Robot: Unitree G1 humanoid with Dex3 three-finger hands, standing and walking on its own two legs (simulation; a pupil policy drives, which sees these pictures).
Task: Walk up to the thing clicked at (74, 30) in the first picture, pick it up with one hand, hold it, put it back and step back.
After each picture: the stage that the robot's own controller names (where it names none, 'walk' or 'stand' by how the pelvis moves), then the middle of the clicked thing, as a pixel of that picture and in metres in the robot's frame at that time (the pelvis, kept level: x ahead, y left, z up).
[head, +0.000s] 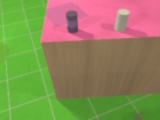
stand; (72, 22) +0.81 +0.06 -0.03
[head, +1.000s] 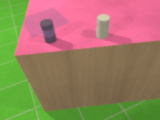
walk; (48, 31) +0.70 +0.21 +0.00
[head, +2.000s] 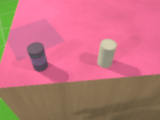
stand; (38, 57) +0.49 +0.20 +0.00
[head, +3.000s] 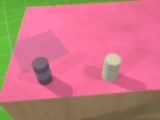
stand; (42, 71) +0.45 +0.18 -0.03
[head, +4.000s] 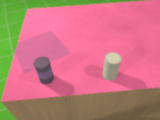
stand; (44, 71) +0.46 +0.18 -0.03
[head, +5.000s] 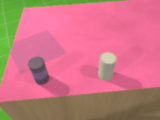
stand; (39, 71) +0.45 +0.20 -0.03
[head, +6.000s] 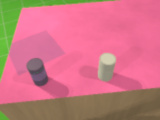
stand; (38, 72) +0.45 +0.21 -0.03
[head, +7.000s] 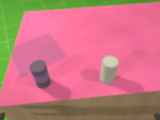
rise first; (40, 74) +0.44 +0.20 -0.03
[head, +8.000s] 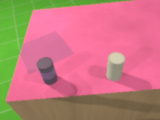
go down; (47, 71) +0.45 +0.19 -0.03
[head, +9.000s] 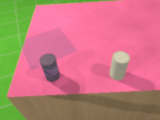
go down; (50, 68) +0.46 +0.18 -0.02
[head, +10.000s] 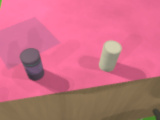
go down; (33, 65) +0.44 +0.17 +0.02
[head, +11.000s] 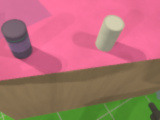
close in; (18, 40) +0.47 +0.17 +0.05
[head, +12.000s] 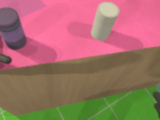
close in; (11, 30) +0.50 +0.18 +0.07
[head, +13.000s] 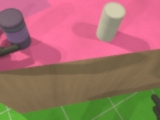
lift; (16, 30) +0.49 +0.17 +0.07
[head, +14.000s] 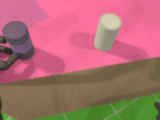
lift; (20, 42) +0.47 +0.17 +0.06
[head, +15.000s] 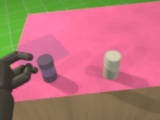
lift; (47, 69) +0.47 +0.17 +0.01
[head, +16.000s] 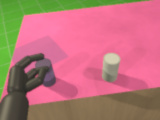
stand; (46, 73) +0.45 +0.17 -0.01
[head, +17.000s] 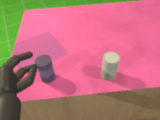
stand; (45, 69) +0.46 +0.18 -0.01
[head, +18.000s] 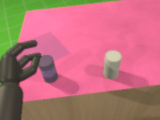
stand; (48, 69) +0.47 +0.17 -0.02
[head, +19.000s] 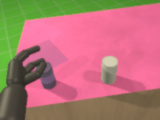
stand; (46, 76) +0.46 +0.17 -0.02
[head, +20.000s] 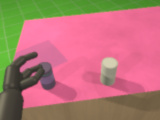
close; (46, 76) +0.46 +0.17 -0.02
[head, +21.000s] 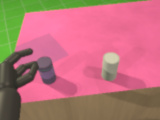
stand; (46, 70) +0.46 +0.17 -0.02
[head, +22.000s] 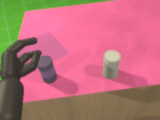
stand; (47, 70) +0.47 +0.17 -0.02
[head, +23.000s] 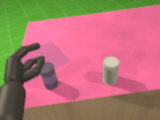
close; (49, 76) +0.46 +0.17 -0.02
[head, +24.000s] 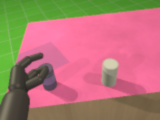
stand; (47, 77) +0.46 +0.17 -0.02
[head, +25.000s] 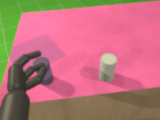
stand; (43, 71) +0.46 +0.18 -0.02
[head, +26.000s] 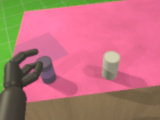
stand; (46, 70) +0.46 +0.17 -0.02
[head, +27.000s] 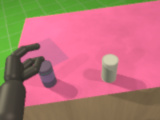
stand; (47, 74) +0.46 +0.17 -0.02
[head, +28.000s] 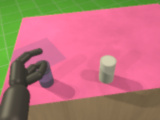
close; (44, 74) +0.46 +0.18 -0.02
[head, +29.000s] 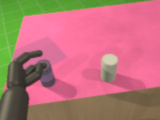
stand; (45, 73) +0.46 +0.18 -0.02
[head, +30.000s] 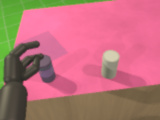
stand; (45, 69) +0.47 +0.17 -0.02
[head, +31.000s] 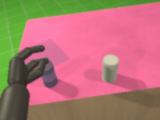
stand; (48, 74) +0.47 +0.17 -0.02
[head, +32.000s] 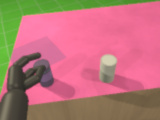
close; (44, 73) +0.46 +0.18 -0.02
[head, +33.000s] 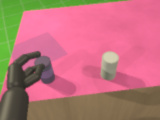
close; (45, 70) +0.46 +0.18 -0.02
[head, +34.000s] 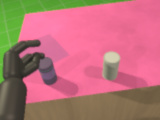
close; (47, 71) +0.46 +0.17 -0.02
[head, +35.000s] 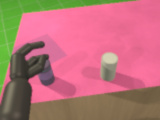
close; (44, 72) +0.46 +0.17 -0.02
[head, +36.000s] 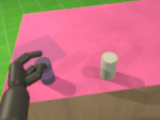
stand; (45, 71) +0.47 +0.18 -0.02
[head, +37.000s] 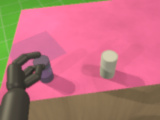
close; (44, 69) +0.46 +0.18 -0.02
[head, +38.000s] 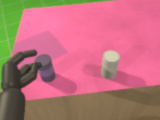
close; (45, 68) +0.47 +0.17 -0.02
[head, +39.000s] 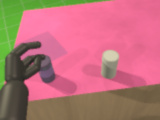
stand; (45, 69) +0.47 +0.17 -0.02
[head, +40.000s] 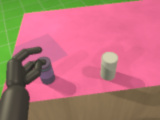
close; (45, 71) +0.47 +0.18 -0.02
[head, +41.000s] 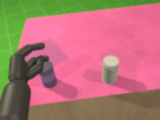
stand; (47, 74) +0.46 +0.17 -0.02
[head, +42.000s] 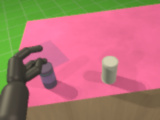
stand; (47, 75) +0.46 +0.17 -0.02
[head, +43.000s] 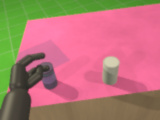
stand; (48, 76) +0.46 +0.17 -0.02
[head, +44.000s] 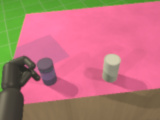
crouch; (47, 72) +0.46 +0.17 -0.02
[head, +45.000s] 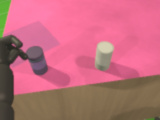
lower; (37, 61) +0.48 +0.18 -0.01
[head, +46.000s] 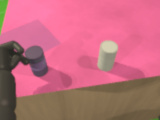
lower; (37, 61) +0.46 +0.17 +0.01
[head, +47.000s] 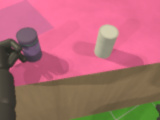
lower; (30, 45) +0.49 +0.16 +0.04
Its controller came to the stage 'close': yes
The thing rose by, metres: 0.00
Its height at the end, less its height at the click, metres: +0.00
